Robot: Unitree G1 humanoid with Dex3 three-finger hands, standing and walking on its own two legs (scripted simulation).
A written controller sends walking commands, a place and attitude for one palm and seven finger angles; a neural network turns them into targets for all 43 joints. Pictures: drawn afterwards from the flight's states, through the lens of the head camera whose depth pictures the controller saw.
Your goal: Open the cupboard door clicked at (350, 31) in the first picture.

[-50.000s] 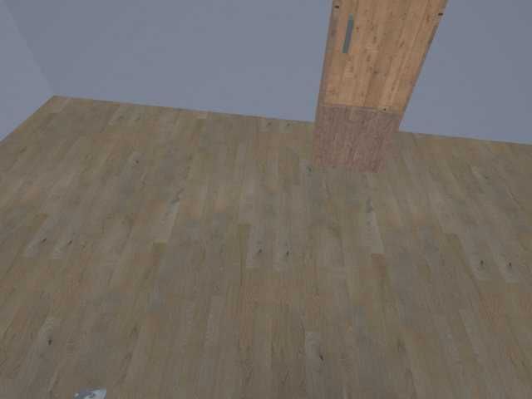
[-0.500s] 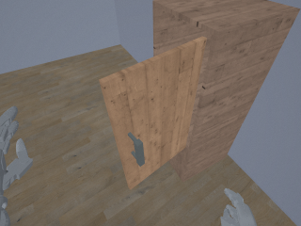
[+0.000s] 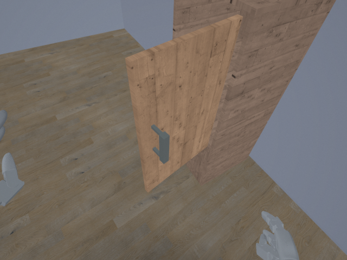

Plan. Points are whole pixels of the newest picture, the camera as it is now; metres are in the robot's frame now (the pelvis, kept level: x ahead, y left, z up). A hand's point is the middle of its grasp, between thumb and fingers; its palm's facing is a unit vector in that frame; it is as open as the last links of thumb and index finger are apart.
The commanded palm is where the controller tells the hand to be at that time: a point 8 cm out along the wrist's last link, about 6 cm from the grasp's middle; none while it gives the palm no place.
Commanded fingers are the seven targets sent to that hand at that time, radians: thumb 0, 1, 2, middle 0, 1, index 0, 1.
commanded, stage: step back with the hand held close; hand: left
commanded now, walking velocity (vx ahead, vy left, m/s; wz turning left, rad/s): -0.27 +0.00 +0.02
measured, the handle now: (159, 144) +0.42 +0.07 -0.02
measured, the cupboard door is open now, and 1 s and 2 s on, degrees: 100 100 100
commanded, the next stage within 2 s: stop stepping back and stand still in 0.62 s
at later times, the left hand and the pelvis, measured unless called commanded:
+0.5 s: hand out of the picture +0.11 +0.28 +0.18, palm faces +0.48 -0.72 -0.49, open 7.5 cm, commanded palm +0.05 +0.31 +0.18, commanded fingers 0.00 0.90 0.90 -0.20 -0.30 -0.20 -0.30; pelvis -0.08 +0.00 -0.01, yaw +3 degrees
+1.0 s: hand out of the picture +0.05 +0.21 +0.17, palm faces +0.25 -0.80 -0.55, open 7.5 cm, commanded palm -0.01 +0.26 +0.18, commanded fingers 0.00 0.90 0.90 -0.20 -0.30 -0.20 -0.30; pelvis -0.17 -0.03 +0.00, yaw -4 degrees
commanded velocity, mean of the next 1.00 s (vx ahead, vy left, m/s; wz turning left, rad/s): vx -0.20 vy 0.02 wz -0.03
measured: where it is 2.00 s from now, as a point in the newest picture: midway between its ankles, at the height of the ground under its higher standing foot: outside the picture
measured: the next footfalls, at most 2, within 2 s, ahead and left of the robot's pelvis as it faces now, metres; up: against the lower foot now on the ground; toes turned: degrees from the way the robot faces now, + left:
right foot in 0.64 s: -0.22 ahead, -0.13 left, +0.00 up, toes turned +0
left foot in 0.78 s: -0.01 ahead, +0.06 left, +0.00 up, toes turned -1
